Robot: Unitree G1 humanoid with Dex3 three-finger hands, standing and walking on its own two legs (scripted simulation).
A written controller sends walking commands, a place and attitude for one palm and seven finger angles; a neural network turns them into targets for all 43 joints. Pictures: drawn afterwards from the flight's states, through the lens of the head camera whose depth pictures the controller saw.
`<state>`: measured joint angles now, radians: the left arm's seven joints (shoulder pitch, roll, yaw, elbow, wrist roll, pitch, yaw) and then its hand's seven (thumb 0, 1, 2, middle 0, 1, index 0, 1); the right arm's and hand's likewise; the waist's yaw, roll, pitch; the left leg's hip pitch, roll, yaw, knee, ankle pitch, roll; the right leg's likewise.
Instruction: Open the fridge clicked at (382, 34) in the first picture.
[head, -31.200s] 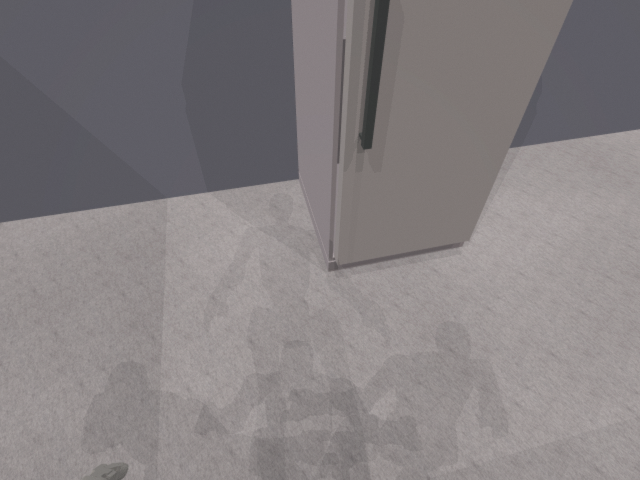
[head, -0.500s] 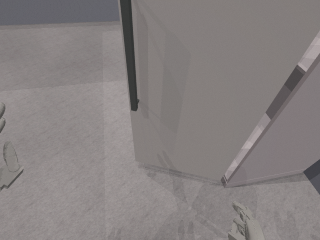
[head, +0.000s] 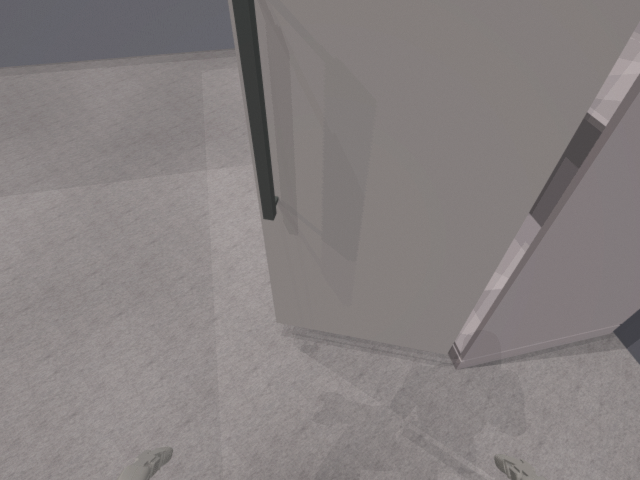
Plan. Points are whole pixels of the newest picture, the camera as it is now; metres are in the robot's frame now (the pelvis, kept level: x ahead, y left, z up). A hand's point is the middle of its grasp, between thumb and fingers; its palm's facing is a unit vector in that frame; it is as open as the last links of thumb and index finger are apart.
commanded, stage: let the arm hang, fingers relaxed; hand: left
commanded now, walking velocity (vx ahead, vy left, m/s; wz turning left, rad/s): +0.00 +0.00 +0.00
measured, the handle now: (262, 121) +0.66 +0.12 +0.10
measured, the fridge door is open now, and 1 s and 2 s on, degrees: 66 66 66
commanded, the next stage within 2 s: look to check the result in 0.86 s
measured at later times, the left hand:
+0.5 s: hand out of the picture -0.03 +0.19 -0.17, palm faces +0.00 -0.98 -0.21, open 7.4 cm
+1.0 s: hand out of the picture +0.01 +0.18 -0.17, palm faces -0.01 -0.98 -0.18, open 7.4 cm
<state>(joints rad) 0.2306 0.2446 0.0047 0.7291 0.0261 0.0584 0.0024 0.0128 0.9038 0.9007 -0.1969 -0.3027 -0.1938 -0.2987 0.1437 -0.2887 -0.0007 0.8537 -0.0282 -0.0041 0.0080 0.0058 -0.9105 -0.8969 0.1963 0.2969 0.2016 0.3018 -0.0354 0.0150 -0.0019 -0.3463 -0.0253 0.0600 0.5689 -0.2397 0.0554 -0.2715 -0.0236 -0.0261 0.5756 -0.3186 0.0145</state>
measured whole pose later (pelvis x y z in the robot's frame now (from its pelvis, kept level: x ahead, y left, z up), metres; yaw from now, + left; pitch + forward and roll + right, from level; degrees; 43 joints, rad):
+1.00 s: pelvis +0.01 +0.01 +0.01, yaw -1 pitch +0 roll -1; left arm 0.26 0.16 0.00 1.15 0.02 0.00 0.03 0.01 0.91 0.90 -0.20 -0.30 -0.20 -0.30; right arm 0.25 -0.15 -0.01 1.13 -0.02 0.00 -0.03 0.00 -0.92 -0.90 0.19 0.30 0.20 0.30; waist -0.01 0.00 0.03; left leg -0.24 -0.04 0.07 0.41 -0.17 0.07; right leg -0.16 -0.03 -0.02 0.40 -0.24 0.03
